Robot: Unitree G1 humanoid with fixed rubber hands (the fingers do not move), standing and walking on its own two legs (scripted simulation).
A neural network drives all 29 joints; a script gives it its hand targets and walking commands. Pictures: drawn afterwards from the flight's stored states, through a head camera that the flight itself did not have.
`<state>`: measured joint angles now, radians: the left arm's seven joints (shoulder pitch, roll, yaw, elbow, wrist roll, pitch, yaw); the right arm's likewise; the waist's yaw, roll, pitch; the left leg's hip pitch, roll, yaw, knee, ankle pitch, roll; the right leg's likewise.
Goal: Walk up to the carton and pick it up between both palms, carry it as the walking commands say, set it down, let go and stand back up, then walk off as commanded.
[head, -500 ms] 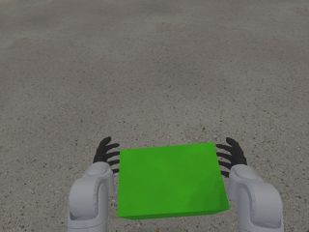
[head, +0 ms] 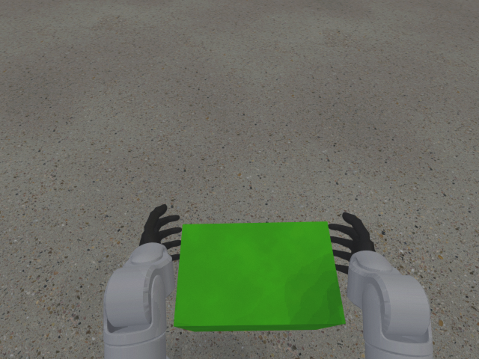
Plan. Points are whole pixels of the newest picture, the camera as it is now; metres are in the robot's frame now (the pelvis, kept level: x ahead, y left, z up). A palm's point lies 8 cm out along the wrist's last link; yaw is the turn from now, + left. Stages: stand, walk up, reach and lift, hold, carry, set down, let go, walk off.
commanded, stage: carry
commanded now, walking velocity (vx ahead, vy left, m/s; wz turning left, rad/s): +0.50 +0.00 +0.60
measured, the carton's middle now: (254, 281) +0.25 +0.00 -0.02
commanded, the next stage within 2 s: none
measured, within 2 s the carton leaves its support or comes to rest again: neither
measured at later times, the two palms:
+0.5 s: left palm (112, 149) +0.47 +0.28 +0.08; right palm (258, 119) +0.57 +0.00 +0.08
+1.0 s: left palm (63, 77) +0.72 +0.48 +0.08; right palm (174, 46) +0.89 +0.23 +0.09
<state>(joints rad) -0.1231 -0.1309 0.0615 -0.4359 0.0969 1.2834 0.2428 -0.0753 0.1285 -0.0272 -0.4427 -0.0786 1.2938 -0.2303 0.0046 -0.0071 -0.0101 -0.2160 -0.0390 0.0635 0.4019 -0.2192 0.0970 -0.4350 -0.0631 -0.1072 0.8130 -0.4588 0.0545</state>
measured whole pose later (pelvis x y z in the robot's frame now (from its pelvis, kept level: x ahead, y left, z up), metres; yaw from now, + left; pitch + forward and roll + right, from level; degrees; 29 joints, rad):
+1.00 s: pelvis +0.61 +0.21 -0.01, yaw +35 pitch +4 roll -2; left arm -0.04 -0.13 0.02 -0.57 0.07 1.19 0.24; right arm -0.03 0.13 -0.01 -0.60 -0.06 1.24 -0.24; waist -0.01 0.02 -0.02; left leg -0.04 -0.04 -0.07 0.34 -0.37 0.07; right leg -0.50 -0.06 -0.13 0.54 -0.23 0.06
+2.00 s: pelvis +1.06 +0.75 -0.01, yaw +73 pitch +4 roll +1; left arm -0.02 -0.13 0.02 -0.51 0.05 1.24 0.24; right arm -0.04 0.13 -0.03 -0.54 -0.08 1.26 -0.23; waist 0.03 0.02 -0.08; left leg -0.53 0.04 0.13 0.85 -0.28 0.01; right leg -0.04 -0.14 -0.31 0.33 -0.33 0.08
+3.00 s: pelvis +1.06 +1.41 -0.01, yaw +102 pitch +4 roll -1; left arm -0.13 -0.13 0.08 -0.47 0.07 1.23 0.25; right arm -0.10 0.13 -0.04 -0.46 -0.07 1.22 -0.23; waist 0.00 -0.01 0.06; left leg -0.31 0.00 0.17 0.47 -0.25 0.09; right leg -0.43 -0.11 -0.10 1.02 -0.47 0.13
